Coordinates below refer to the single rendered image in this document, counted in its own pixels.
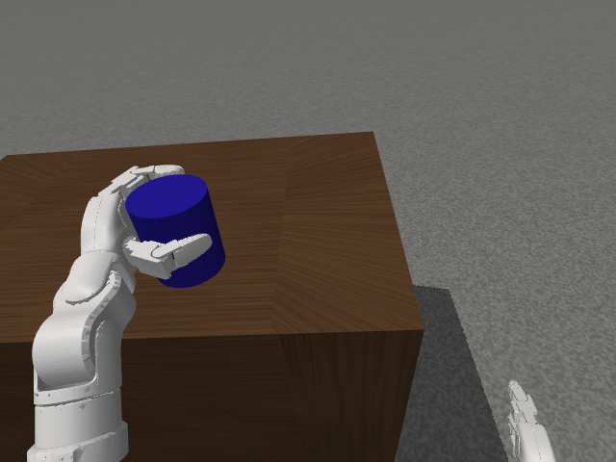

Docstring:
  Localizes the left robot hand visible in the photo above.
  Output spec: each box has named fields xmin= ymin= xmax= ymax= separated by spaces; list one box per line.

xmin=81 ymin=165 xmax=213 ymax=280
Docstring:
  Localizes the can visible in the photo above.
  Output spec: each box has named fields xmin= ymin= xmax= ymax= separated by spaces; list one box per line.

xmin=125 ymin=174 xmax=225 ymax=288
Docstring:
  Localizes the left robot arm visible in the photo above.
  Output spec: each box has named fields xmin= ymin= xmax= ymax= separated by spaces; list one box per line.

xmin=27 ymin=251 xmax=137 ymax=462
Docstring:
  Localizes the right robot hand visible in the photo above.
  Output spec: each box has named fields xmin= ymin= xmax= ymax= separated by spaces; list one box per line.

xmin=508 ymin=380 xmax=557 ymax=462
